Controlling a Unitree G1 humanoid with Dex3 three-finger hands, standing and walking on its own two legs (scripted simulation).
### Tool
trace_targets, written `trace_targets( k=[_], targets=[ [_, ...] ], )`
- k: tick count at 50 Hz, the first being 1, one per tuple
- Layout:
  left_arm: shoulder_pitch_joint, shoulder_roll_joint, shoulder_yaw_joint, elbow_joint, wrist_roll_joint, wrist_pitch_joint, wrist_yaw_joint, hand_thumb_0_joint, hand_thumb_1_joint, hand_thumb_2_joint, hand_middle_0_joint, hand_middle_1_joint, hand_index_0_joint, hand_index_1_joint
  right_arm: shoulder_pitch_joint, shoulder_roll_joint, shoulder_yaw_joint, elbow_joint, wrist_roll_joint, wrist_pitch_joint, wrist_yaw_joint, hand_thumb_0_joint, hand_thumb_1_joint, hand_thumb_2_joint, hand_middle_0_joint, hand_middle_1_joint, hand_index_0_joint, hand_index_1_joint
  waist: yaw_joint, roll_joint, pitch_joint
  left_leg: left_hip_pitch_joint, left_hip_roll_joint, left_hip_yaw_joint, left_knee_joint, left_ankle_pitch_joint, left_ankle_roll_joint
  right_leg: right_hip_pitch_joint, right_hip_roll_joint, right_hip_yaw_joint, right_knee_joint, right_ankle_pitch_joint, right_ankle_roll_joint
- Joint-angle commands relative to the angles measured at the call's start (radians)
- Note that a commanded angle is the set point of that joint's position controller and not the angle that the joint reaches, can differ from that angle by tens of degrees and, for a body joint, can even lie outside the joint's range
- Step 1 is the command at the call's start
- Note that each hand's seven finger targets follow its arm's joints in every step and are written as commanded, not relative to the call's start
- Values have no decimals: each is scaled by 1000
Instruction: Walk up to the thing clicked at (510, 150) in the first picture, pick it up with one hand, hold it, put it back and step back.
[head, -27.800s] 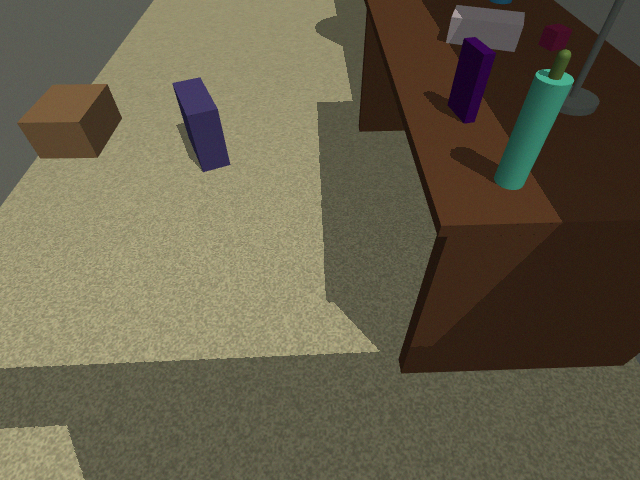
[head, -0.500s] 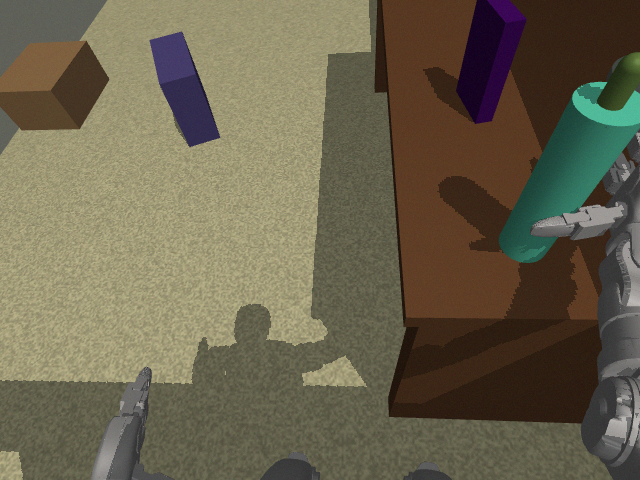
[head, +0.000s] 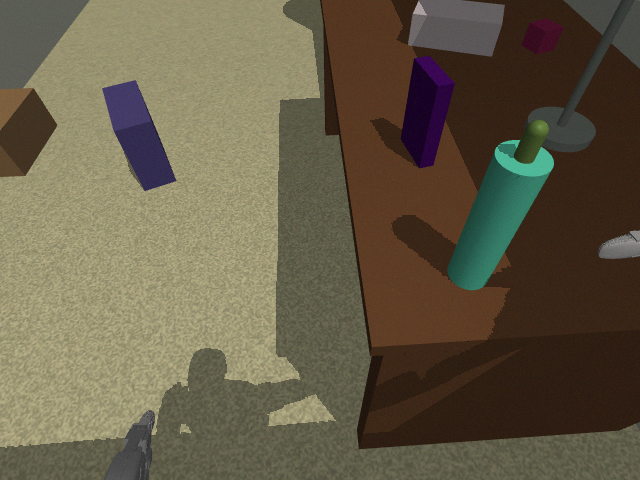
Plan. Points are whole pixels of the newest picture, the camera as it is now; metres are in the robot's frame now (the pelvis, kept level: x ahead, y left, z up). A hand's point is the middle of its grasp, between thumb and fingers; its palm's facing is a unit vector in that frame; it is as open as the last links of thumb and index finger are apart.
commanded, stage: sink last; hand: right
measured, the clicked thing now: (496, 213) +0.44 -0.20 +0.09
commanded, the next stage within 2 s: home in 0.98 s
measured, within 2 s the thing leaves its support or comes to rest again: neither
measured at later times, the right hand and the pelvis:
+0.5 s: hand out of the picture +0.20 -0.26 +0.11, palm faces +0.36 +0.85 -0.39, open 17.6 cm; pelvis +0.00 +0.01 +0.01, yaw -2 degrees
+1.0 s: hand out of the picture +0.16 -0.25 +0.13, palm faces +0.40 +0.80 -0.44, open 17.5 cm; pelvis -0.02 +0.02 +0.01, yaw -2 degrees
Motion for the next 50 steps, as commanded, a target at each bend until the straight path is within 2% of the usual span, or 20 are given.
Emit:
trace_targets(
  k=[1,3,7,9,13,15,19,20,23,28,30,32,34,39,41,42,43,47,49,50],
  targets=[
    [-71,166,99,-163,5,-66,22,0,-537,64,-51,-41,-48,-44,-305,-278,-22,-336,15,-75,-37,0,580,-47,59,54,53,54,-14,-143,-401,122,-32,61,-68,332,43,345,7,-14,-69,461,6],
    [-20,161,104,-110,4,-63,22,0,-539,65,-51,-42,-47,-45,-135,-235,-25,-345,25,-59,-42,0,576,-47,59,54,53,54,-29,-137,-333,118,-37,73,-74,342,46,344,1,-12,-78,515,11],
    [-39,130,99,-104,-9,-62,20,0,-534,56,-53,-42,-51,-43,73,-134,15,-619,57,-55,-40,0,552,-49,59,54,53,54,-51,-117,-252,160,-34,78,-99,309,49,297,8,-21,-124,414,3],
    [-31,143,119,-95,-12,-51,22,0,-531,54,-53,-44,-52,-43,287,-116,-22,-684,68,-50,-43,0,565,-48,57,55,53,55,-63,-44,-214,199,-30,80,-111,325,41,267,14,-25,-135,389,-7],
    [-46,153,146,-114,-13,-43,32,0,-521,49,-51,-44,-53,-41,434,-48,-12,-1050,91,-74,-57,0,576,-46,56,56,53,57,-68,-71,-161,216,-27,78,-132,292,40,289,14,-30,-166,350,-5],
    [-58,118,125,-91,-10,-37,36,0,-525,54,-51,-45,-51,-44,560,-33,-38,-1107,93,-75,-71,0,581,-46,55,57,53,57,-80,-71,-115,235,-24,77,-143,269,37,260,17,-28,-179,319,-9],
    [-80,100,133,-72,4,-40,53,0,-521,49,-50,-44,-51,-43,742,43,-16,-1310,97,-91,-84,0,593,-44,53,58,52,58,-78,-102,-92,238,-17,70,-152,254,32,271,22,-31,-191,285,-11],
    [-90,81,113,-86,6,-46,52,0,-519,47,-51,-46,-52,-44,783,71,2,-1346,97,-100,-83,0,587,-44,54,58,53,58,-71,-94,-89,240,-13,66,-157,242,29,272,26,-36,-189,266,-14],
    [-105,98,135,-108,13,-61,62,0,-509,42,-51,-50,-55,-45,946,143,35,-1343,98,-100,-84,0,581,-45,53,58,53,58,-66,-42,-32,228,-13,74,-175,171,25,244,29,-31,-201,196,-21],
    [-50,123,188,-118,16,-78,70,0,-513,39,-52,-48,-56,-44,1117,181,39,-1361,99,-117,-76,0,578,-48,51,60,53,60,-54,22,16,189,-4,73,-188,131,17,241,37,-34,-197,158,-28],
    [-52,131,201,-107,18,-88,77,0,-512,38,-53,-49,-56,-44,1029,172,38,-1401,97,-127,-78,0,568,-48,52,59,53,59,-33,28,23,174,-2,69,-196,102,14,258,36,-32,-208,124,-29],
    [-57,118,196,-79,22,-96,79,0,-512,37,-52,-47,-56,-43,1040,179,47,-1386,90,-132,-79,0,578,-49,49,60,53,60,-41,-7,43,164,5,64,-197,93,17,263,40,-32,-209,114,-25],
    [-70,131,215,-62,25,-110,85,0,-511,38,-52,-48,-56,-43,1048,163,15,-1359,89,-139,-82,0,583,-48,49,61,53,61,-49,9,57,156,2,68,-199,55,17,259,37,-26,-217,86,-25],
    [-124,37,115,-45,33,-134,71,0,-525,51,-53,-47,-52,-48,1040,153,3,-1376,85,-184,-81,0,572,-53,49,61,52,61,-95,-4,53,190,21,42,-230,21,19,237,52,-39,-210,96,-18],
    [-112,102,176,-19,39,-139,82,0,-532,55,-52,-43,-48,-46,1063,104,-56,-1306,81,-192,-88,0,579,-52,48,62,52,62,-91,12,43,206,18,46,-229,43,17,249,51,-37,-211,111,-19],
    [-105,66,132,-6,39,-141,74,0,-533,56,-51,-44,-47,-48,1071,142,-20,-1312,83,-198,-82,0,582,-51,48,62,52,62,-92,3,63,203,16,47,-230,42,18,246,50,-37,-219,108,-18],
    [-132,64,132,-20,40,-147,73,0,-536,58,-52,-44,-47,-48,1060,138,-31,-1321,81,-206,-83,0,574,-53,48,61,52,61,-96,-11,48,214,13,54,-226,52,19,250,48,-35,-221,116,-17],
    [-165,121,174,-64,45,-159,82,0,-542,71,-53,-46,-45,-55,1049,133,-42,-1257,77,-226,-83,0,541,-59,50,61,53,61,-82,56,28,234,24,35,-255,65,11,280,51,-37,-218,145,-19],
    [-133,109,166,-65,43,-162,78,0,-530,73,-52,-47,-46,-54,1061,186,2,-1265,80,-242,-74,0,541,-60,50,61,54,61,-79,62,48,227,21,37,-261,55,12,298,45,-37,-232,145,-15],
    [-110,145,205,-59,40,-159,80,0,-531,77,-52,-49,-45,-57,1088,169,-16,-1226,79,-240,-75,0,532,-62,50,61,54,61,-76,66,46,228,14,49,-259,60,14,306,44,-36,-244,147,-17]
  ],
)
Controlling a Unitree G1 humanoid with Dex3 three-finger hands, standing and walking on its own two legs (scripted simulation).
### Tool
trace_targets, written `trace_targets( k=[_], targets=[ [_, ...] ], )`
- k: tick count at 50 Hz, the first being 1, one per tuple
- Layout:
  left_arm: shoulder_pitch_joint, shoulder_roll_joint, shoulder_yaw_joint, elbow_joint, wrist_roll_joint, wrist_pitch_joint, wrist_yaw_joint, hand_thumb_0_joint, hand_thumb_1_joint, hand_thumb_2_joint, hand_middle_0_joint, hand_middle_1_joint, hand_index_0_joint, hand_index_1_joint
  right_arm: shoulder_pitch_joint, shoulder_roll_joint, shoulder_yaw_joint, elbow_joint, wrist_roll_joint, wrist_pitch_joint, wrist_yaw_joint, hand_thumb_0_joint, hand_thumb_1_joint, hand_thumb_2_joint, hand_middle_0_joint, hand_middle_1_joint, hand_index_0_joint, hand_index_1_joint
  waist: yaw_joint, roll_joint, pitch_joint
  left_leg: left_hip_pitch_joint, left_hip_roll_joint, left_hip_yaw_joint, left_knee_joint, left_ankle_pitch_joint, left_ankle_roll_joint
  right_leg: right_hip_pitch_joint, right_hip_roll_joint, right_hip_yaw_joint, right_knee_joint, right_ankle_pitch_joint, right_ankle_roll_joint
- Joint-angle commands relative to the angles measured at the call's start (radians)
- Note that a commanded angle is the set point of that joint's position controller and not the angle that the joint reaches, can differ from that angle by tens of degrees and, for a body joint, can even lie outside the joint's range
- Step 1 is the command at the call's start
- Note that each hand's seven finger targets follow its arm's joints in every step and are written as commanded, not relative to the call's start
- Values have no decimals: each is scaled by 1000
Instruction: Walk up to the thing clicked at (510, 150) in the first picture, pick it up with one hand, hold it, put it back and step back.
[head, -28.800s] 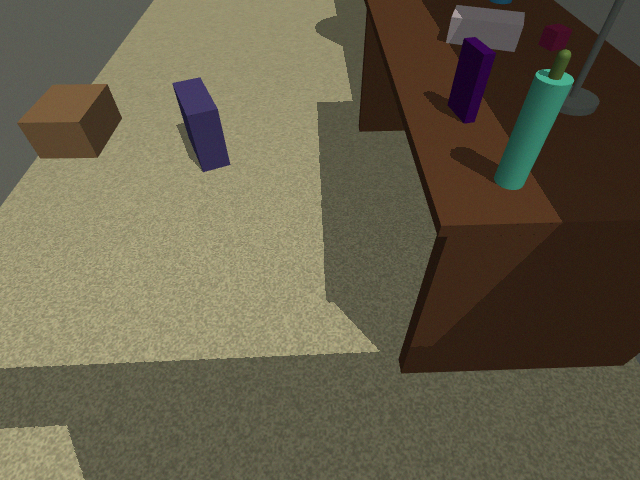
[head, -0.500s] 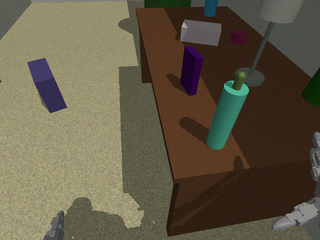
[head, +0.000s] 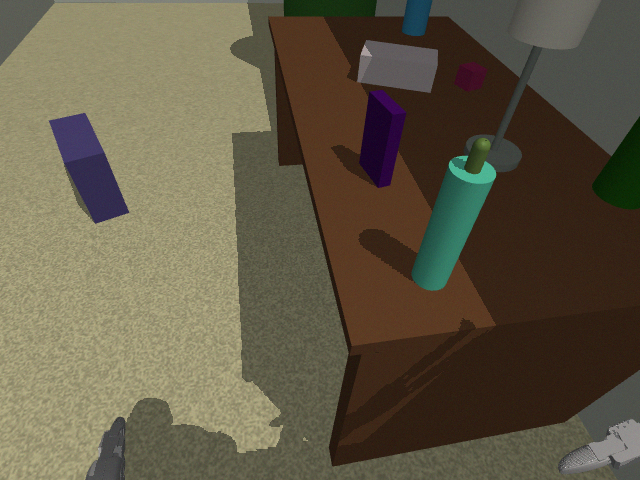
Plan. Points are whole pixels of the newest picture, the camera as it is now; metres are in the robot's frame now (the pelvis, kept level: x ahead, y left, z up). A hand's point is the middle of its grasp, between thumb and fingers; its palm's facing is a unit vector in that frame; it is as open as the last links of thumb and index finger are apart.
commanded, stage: home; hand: right
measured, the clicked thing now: (452, 219) +0.47 -0.21 +0.08
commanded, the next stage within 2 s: none
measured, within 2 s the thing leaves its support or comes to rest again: neither
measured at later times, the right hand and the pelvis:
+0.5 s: hand (492, 457) +0.17 -0.20 -0.05, palm faces +0.11 +0.96 -0.26, open 17.5 cm; pelvis +0.01 -0.01 +0.01, yaw +1 degrees
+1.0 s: hand (460, 446) +0.20 -0.19 -0.09, palm faces +0.08 +0.97 -0.23, open 17.4 cm; pelvis +0.02 -0.01 +0.01, yaw +2 degrees
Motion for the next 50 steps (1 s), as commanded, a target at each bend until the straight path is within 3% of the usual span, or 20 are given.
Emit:
trace_targets(
  k=[1,2,4,6,9,10,16,19,22,23,24,27,30,31,38,39,40,41,44,50],
  targets=[
    [-64,171,77,-212,-1,-67,9,0,-532,75,-52,-48,-45,-56,-1,-158,-101,-114,12,-82,-11,0,539,-61,49,62,53,62,-5,118,-39,0,3,15,-176,24,-8,53,34,-70,-96,63,-39],
    [-60,174,83,-219,-6,-68,3,0,-523,73,-52,-49,-47,-55,-8,-140,-80,-120,14,-86,-8,0,526,-62,50,61,54,61,0,128,-30,-8,-5,25,-173,17,-6,54,29,-66,-108,55,-40],
    [-34,170,98,-185,-10,-61,1,0,-525,79,-52,-49,-44,-57,-17,-161,-93,-111,14,-92,-6,0,528,-63,49,62,54,62,3,85,-23,0,-3,23,-177,49,-6,61,35,-74,-117,66,-41],
    [-37,166,94,-205,-12,-67,-1,0,-365,239,-123,-176,-125,-175,-30,-151,-76,-108,11,-89,-5,0,523,-74,56,58,56,58,14,73,-27,1,-12,32,-177,63,-3,70,30,-71,-134,67,-43],
    [-78,70,-1,-189,-16,-73,-13,0,-125,479,-136,-197,-138,-196,-47,-100,-10,-84,6,-92,-2,0,568,-47,51,50,51,50,4,33,-6,14,-23,41,-170,60,5,47,22,-63,-156,55,-39],
    [-100,61,-9,-185,-16,-75,-14,0,-45,559,-139,-201,-141,-200,-43,-82,16,-46,1,-88,-3,0,573,-44,51,49,51,49,10,18,-9,17,-26,44,-167,67,7,48,18,-60,-158,59,-38],
    [-169,22,-95,-91,-1,-73,-17,0,435,681,-161,-233,-161,-234,-30,-22,142,112,-20,-57,-2,0,554,-54,53,53,53,53,16,-17,-40,40,-28,38,-165,103,12,37,19,-66,-148,85,-34],
    [-174,117,-20,-60,8,-71,-2,0,675,805,-183,-268,-183,-269,-41,-47,141,206,-28,-31,-11,0,542,-61,54,55,54,55,46,-2,-90,40,-30,38,-160,135,8,72,14,-63,-143,107,-36],
    [-181,140,-9,-62,11,-69,7,0,866,883,-197,-290,-196,-291,-107,-23,180,321,-35,0,-15,0,545,-58,54,54,54,54,70,73,-101,35,-29,38,-163,175,0,90,13,-56,-130,143,-43],
    [-194,145,-7,-54,9,-68,10,0,888,896,-200,-294,-199,-295,-150,-21,192,335,-37,7,-17,0,569,-45,52,50,51,50,65,74,-95,23,-27,37,-163,164,1,100,13,-57,-134,134,-41],
    [-185,140,-3,-51,8,-65,12,0,895,900,-200,-295,-199,-296,-189,-4,214,389,-40,17,-17,0,547,-57,54,54,54,54,84,90,-104,14,-27,34,-165,164,0,111,11,-57,-130,136,-43],
    [-206,90,-60,-61,3,-65,12,0,897,901,-201,-296,-200,-298,-274,38,262,501,-45,40,-18,0,576,-40,50,49,50,49,80,112,-119,17,-27,34,-163,165,0,111,9,-54,-130,136,-44],
    [-207,25,-123,-44,0,-54,6,0,897,901,-201,-296,-200,-298,-310,41,280,575,-47,54,-21,0,573,-41,51,49,51,49,55,75,-157,56,-19,26,-155,213,1,109,17,-64,-122,181,-40],
    [-221,36,-113,-37,0,-50,7,0,897,901,-201,-297,-200,-298,-346,23,279,565,-47,55,-24,0,560,-49,52,51,52,51,51,39,-152,62,-18,25,-156,217,3,110,18,-67,-128,181,-36],
    [-207,64,-106,-22,0,-17,-12,0,897,901,-201,-298,-200,-299,-284,-12,259,653,-42,98,-34,0,559,-49,52,51,52,51,28,-15,-150,122,-24,27,-169,288,6,99,15,-75,-138,253,-27],
    [-150,130,-89,46,14,0,-9,0,897,901,-201,-298,-200,-299,-277,-38,168,624,-38,91,-59,0,555,-51,52,52,52,52,11,1,-117,118,-34,19,-172,270,7,90,22,-81,-135,226,-32],
    [-170,110,-104,32,10,7,-11,0,897,901,-201,-297,-200,-298,-254,48,270,667,-39,97,-48,0,534,-64,55,56,55,56,41,36,-67,88,-34,20,-179,249,5,84,20,-86,-141,196,-36],
    [-172,101,-105,23,9,7,-15,0,897,901,-201,-298,-200,-299,-273,85,308,654,-35,100,-44,0,529,-66,55,56,55,56,50,45,-61,79,-36,22,-185,225,6,75,19,-86,-148,172,-37],
    [-182,106,-98,25,5,22,-15,0,897,901,-201,-298,-200,-299,-289,73,288,652,-34,95,-52,0,554,-52,52,52,52,52,47,91,-62,65,-34,18,-200,186,2,74,20,-85,-148,133,-43],
    [-178,114,-95,41,5,44,-14,0,897,901,-201,-298,-200,-299,-372,52,285,621,-38,88,-61,0,566,-45,51,50,51,50,47,84,-136,82,-33,17,-164,258,3,116,16,-77,-133,203,-40]
  ],
)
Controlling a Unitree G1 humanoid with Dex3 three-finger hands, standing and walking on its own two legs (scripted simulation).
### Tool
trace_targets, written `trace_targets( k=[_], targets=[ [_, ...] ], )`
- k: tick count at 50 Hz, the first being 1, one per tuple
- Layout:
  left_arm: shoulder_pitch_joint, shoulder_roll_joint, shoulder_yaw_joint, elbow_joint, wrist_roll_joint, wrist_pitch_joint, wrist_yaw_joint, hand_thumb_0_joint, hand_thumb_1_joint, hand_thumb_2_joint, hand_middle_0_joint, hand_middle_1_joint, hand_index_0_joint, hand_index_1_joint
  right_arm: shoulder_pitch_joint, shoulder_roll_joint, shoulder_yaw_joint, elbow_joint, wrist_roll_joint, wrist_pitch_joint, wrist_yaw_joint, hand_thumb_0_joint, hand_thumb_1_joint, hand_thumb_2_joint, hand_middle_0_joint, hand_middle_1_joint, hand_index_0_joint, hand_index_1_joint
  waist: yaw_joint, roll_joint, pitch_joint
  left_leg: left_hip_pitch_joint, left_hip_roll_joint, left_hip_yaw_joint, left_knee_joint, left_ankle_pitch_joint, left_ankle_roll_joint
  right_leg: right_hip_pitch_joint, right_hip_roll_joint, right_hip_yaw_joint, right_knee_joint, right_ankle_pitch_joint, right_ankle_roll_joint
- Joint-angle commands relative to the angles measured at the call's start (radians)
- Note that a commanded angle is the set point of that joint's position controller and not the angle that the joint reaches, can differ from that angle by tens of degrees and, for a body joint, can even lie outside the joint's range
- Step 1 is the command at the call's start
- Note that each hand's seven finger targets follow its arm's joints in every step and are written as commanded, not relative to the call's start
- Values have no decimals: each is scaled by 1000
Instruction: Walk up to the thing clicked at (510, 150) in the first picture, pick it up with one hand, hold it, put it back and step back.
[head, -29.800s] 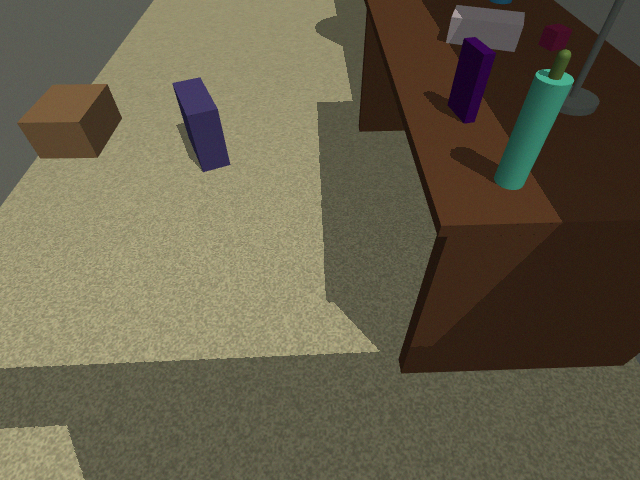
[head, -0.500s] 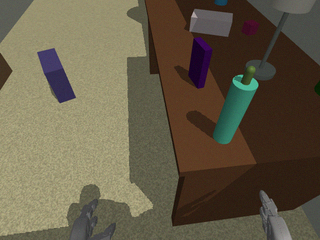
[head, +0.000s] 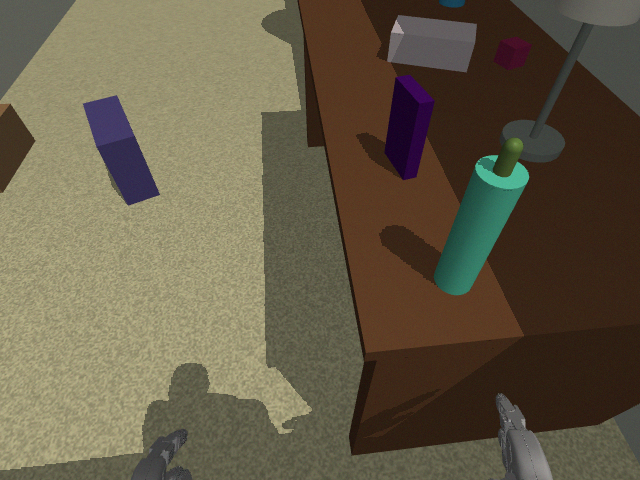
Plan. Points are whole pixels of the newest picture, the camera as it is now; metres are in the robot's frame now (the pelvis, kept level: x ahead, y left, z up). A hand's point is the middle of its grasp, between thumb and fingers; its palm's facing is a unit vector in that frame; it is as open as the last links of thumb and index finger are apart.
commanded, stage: home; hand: right
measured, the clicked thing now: (478, 223) +0.44 -0.21 +0.07
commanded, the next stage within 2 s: stand in 1.96 s
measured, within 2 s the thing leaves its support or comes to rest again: neither
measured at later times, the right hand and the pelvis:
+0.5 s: hand out of the picture +0.05 -0.27 -0.14, palm faces -0.06 +0.91 -0.40, open 17.5 cm; pelvis -0.01 +0.00 +0.00, yaw +1 degrees
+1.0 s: hand out of the picture +0.04 -0.26 -0.15, palm faces -0.07 +0.93 -0.35, open 17.3 cm; pelvis -0.02 -0.01 +0.01, yaw +1 degrees
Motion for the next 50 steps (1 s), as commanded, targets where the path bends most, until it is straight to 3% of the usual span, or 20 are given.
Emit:
trace_targets(
  k=[1,2,4,6,7,13,18,21,24,26,32,41,50],
  targets=[
    [-59,123,42,-125,4,-29,16,0,897,901,-201,-298,-200,-299,-106,-104,-44,-139,0,-57,-20,0,575,-39,50,48,50,48,3,32,-172,39,-27,44,-47,233,14,74,24,-46,-48,209,-28],
    [-12,283,83,-29,66,-32,-7,0,897,901,-201,-297,-200,-298,19,-357,-82,34,-69,-24,10,0,595,-28,48,45,48,45,7,-23,-229,80,81,-43,40,404,36,95,-70,38,17,396,-43],
    [7,275,78,0,59,-32,-24,0,897,901,-201,-296,-200,-297,4,-328,-76,64,-55,-1,31,0,572,-42,51,49,51,49,10,-24,-267,92,83,-39,52,434,49,123,-83,48,25,463,-46],
    [-18,278,69,35,48,-31,-33,0,897,901,-201,-297,-200,-298,-18,-305,-51,110,-42,6,43,0,595,-29,49,46,48,45,7,9,-234,60,80,-43,30,406,45,130,-87,53,23,428,-45],
    [-33,275,60,52,44,-28,-40,0,897,901,-201,-296,-200,-297,-33,-311,-40,137,-38,7,47,0,574,-41,51,49,51,49,8,32,-185,47,80,-47,-2,353,44,94,-80,50,1,344,-43],
    [-64,304,44,178,43,-11,-47,0,897,901,-201,-297,-200,-298,-80,-361,-18,283,-36,26,59,0,568,-44,51,50,51,50,17,24,-67,11,89,-83,-86,228,45,80,-75,52,-71,167,-43],
    [-75,333,33,261,39,-5,-49,0,897,900,-201,-296,-200,-297,-95,-394,-7,373,-31,35,59,0,563,-48,52,51,52,51,16,27,-68,47,93,-95,-122,231,40,115,-82,57,-106,167,-43],
    [-74,345,27,301,36,-1,-50,0,897,900,-201,-296,-200,-297,-105,-410,-3,414,-32,44,61,0,555,-52,53,52,53,52,22,21,-28,25,92,-104,-159,149,41,106,-81,63,-143,93,-43],
    [-71,353,25,331,35,3,-52,0,897,900,-201,-295,-199,-297,-107,-426,-2,439,-33,49,63,0,528,-68,56,57,55,57,19,45,5,-5,93,-116,-201,6,44,92,-75,63,-163,15,-41],
    [-69,369,29,348,36,2,-52,0,897,900,-201,-295,-199,-297,-106,-426,-1,453,-33,50,65,0,533,-65,55,56,55,56,19,18,2,-6,91,-124,-215,-11,43,92,-74,65,-164,-1,-42],
    [-62,371,27,379,35,-3,-52,0,897,900,-201,-295,-199,-296,-98,-432,-2,474,-32,53,67,0,541,-61,54,55,54,55,14,25,1,2,89,-126,-211,-27,47,81,-81,78,-189,-20,-42],
    [-65,368,29,396,31,-9,-45,0,897,900,-201,-296,-200,-297,-92,-410,-2,487,-27,55,67,0,555,-52,53,52,53,52,9,1,-38,73,92,-110,-179,112,43,87,-94,86,-204,74,-40],
    [-76,362,34,407,30,-6,-43,0,897,901,-201,-296,-200,-297,-97,-403,0,490,-26,59,65,0,529,-67,55,56,55,56,12,7,-23,53,93,-105,-194,90,37,96,-92,81,-206,72,-37]
  ],
)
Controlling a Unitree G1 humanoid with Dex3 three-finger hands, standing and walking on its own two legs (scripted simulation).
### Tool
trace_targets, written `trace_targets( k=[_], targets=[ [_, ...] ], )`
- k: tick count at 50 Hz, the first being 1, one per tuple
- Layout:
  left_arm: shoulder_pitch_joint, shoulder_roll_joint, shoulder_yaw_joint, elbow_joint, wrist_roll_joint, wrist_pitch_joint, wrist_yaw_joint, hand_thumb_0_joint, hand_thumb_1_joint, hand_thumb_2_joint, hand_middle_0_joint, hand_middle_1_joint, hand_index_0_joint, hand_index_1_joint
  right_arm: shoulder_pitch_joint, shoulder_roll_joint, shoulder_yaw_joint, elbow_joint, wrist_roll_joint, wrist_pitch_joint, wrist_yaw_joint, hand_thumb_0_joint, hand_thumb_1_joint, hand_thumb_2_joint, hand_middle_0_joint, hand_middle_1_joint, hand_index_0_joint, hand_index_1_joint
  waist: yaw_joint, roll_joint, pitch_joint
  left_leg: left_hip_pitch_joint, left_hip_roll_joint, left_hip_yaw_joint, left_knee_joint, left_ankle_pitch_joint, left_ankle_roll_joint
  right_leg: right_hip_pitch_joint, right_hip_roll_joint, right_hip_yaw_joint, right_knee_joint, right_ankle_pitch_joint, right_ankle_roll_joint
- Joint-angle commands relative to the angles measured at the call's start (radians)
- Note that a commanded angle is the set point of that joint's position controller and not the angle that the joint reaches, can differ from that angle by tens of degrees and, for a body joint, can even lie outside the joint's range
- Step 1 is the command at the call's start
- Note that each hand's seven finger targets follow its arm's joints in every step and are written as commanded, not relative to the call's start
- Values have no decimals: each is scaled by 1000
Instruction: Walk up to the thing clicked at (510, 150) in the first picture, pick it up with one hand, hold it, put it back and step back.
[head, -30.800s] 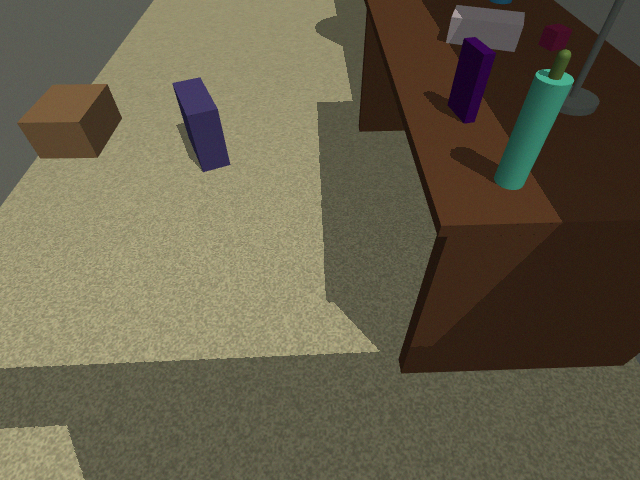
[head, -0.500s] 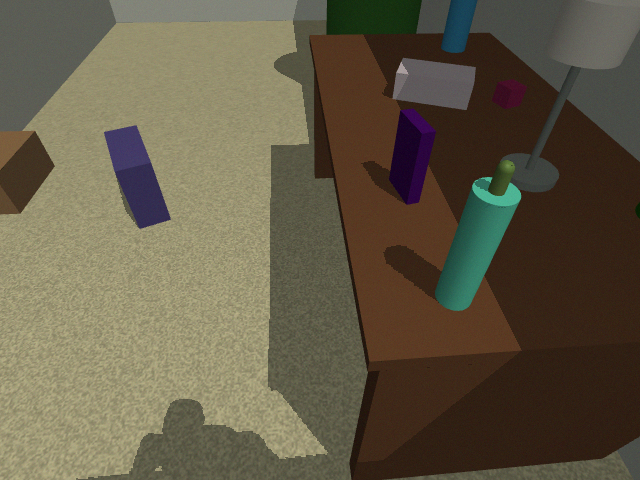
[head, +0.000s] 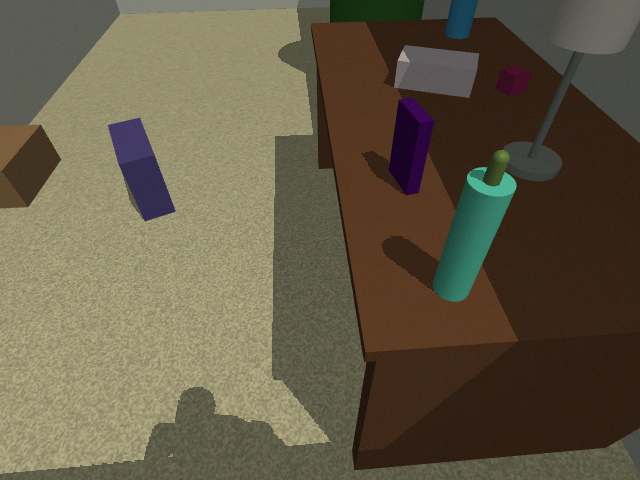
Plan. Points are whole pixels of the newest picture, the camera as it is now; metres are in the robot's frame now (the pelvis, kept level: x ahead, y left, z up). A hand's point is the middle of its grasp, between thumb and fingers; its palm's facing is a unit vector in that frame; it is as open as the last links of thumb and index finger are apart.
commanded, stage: home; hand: right
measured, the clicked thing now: (472, 230) +0.46 -0.21 +0.06
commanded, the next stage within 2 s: stand in 0.96 s
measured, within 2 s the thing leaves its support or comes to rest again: neither
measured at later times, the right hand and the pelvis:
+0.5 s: hand out of the picture +0.07 -0.26 -0.15, palm faces -0.04 +0.93 -0.36, open 17.2 cm; pelvis +0.01 +0.00 +0.00, yaw +0 degrees
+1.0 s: hand out of the picture +0.08 -0.26 -0.15, palm faces -0.04 +0.93 -0.35, open 17.2 cm; pelvis +0.01 +0.00 +0.00, yaw +0 degrees
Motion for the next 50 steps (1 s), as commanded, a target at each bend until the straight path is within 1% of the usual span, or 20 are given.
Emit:
trace_targets(
  k=[1,2,4,5,8,10,11,13,19,24,25,27,30,31,33,35,39,40,47,50],
  targets=[
    [-45,220,41,-51,3,-18,18,0,897,901,-201,-296,-200,-298,-33,-214,-43,-51,5,-22,-19,0,537,-62,54,55,54,55,-2,-2,-14,-34,85,-84,-81,-9,48,-1,-100,106,-77,-22,-27],
    [-48,217,41,-50,3,-18,18,0,897,901,-201,-296,-200,-297,-37,-212,-44,-53,5,-22,-19,0,542,-59,54,54,54,54,0,-3,-12,-38,86,-84,-82,1,47,-1,-101,106,-78,-33,-28],
    [-44,217,42,-49,3,-16,15,0,897,900,-201,-296,-200,-297,-36,-216,-45,-52,4,-22,-20,0,549,-56,53,53,53,53,-1,9,-9,-37,84,-82,-85,-24,46,-10,-99,107,-80,-45,-28],
    [-51,216,43,-52,2,-17,14,0,897,901,-201,-296,-200,-297,-41,-219,-46,-55,2,-24,-20,0,533,-65,55,56,55,56,0,20,-25,-38,88,-82,-85,-5,47,10,-104,109,-74,-12,-30],
    [-53,219,43,-51,5,-20,16,0,897,900,-201,-296,-200,-297,-44,-215,-46,-55,5,-24,-19,0,533,-65,55,56,55,56,1,-3,-23,-25,88,-84,-82,16,46,0,-101,103,-75,-14,-26],
    [-64,218,44,-55,3,-19,16,0,897,901,-201,-296,-200,-297,-42,-214,-46,-57,4,-25,-21,0,532,-65,55,56,55,56,-1,-2,-36,-16,94,-81,-79,47,45,11,-106,106,-67,16,-31],
    [-63,212,42,-54,2,-18,15,0,897,900,-201,-296,-200,-297,-45,-216,-46,-53,6,-25,-20,0,542,-60,54,54,54,54,2,7,-28,-21,90,-83,-81,45,45,5,-102,103,-70,8,-28],
    [-61,213,42,-56,1,-21,15,0,897,900,-201,-296,-200,-297,-46,-220,-48,-55,6,-26,-21,0,522,-71,56,58,56,58,0,11,-59,1,95,-76,-67,96,47,26,-108,105,-64,69,-28],
    [-66,212,41,-55,1,-21,17,0,897,900,-201,-296,-200,-297,-49,-220,-49,-52,7,-25,-22,0,523,-71,56,58,56,58,1,5,-71,18,99,-73,-60,133,45,44,-111,97,-58,113,-27],
    [-78,216,42,-52,-1,-18,18,0,897,900,-201,-296,-200,-297,-46,-215,-50,-48,5,-22,-22,0,501,-83,58,61,58,61,-2,-8,-42,-2,94,-70,-76,94,41,34,-108,98,-70,70,-28],
    [-81,215,43,-54,0,-18,19,0,897,900,-201,-295,-199,-297,-53,-218,-52,-51,5,-21,-23,0,524,-71,56,58,56,58,0,3,-42,-4,94,-75,-75,97,39,32,-106,94,-71,63,-27],
    [-80,213,43,-53,1,-17,17,0,897,900,-201,-295,-199,-297,-49,-213,-50,-50,4,-22,-22,0,517,-74,57,59,57,59,-1,8,-39,-15,92,-71,-80,61,40,35,-109,101,-74,45,-29],
    [-82,217,44,-54,0,-17,17,0,897,900,-201,-295,-199,-297,-50,-215,-51,-51,5,-23,-22,0,519,-73,56,59,56,58,0,5,-41,-8,96,-74,-82,84,39,31,-108,100,-70,45,-31],
    [-78,210,42,-53,0,-19,16,0,897,900,-201,-296,-200,-297,-53,-215,-50,-50,6,-23,-22,0,498,-85,58,62,58,62,3,8,-50,4,101,-75,-76,90,44,36,-109,97,-68,61,-30],
    [-75,212,42,-52,-1,-20,16,0,897,900,-201,-296,-200,-297,-51,-212,-50,-50,7,-24,-21,0,525,-70,56,57,56,57,1,3,-53,8,97,-75,-76,105,41,39,-110,98,-70,73,-29],
    [-77,214,43,-56,0,-22,17,0,897,900,-201,-295,-199,-297,-52,-217,-52,-50,6,-25,-21,0,505,-82,58,61,58,61,0,4,-63,18,100,-73,-72,133,41,44,-112,98,-67,107,-29],
    [-77,212,43,-52,-1,-19,17,0,897,900,-201,-295,-199,-297,-53,-212,-51,-47,7,-22,-22,0,510,-78,57,60,57,60,2,5,-57,11,100,-74,-75,114,42,51,-113,95,-69,96,-28],
    [-79,211,43,-53,-2,-18,17,0,897,900,-201,-295,-199,-297,-49,-208,-49,-48,6,-22,-22,0,512,-78,57,60,57,60,-1,8,-45,-4,94,-70,-84,91,40,44,-112,99,-74,84,-27],
    [-76,214,44,-56,1,-20,18,0,897,900,-201,-295,-199,-296,-56,-212,-54,-50,6,-20,-21,0,511,-79,57,60,57,60,-2,3,-47,14,97,-72,-77,95,40,29,-109,95,-80,64,-28],
    [-79,214,45,-57,0,-19,18,0,897,900,-201,-295,-199,-296,-52,-211,-54,-50,4,-19,-21,0,494,-88,59,63,59,63,-4,7,-36,-5,95,-71,-83,53,44,27,-112,100,-82,40,-31]
  ],
)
